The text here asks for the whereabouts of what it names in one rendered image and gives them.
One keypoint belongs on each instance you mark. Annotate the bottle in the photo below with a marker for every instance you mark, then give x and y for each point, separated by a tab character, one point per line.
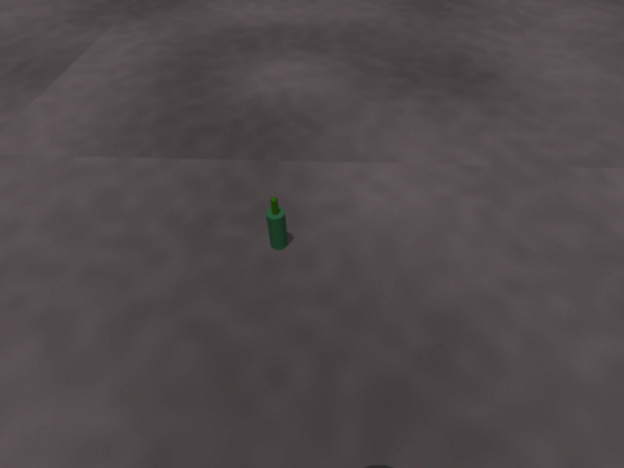
277	225

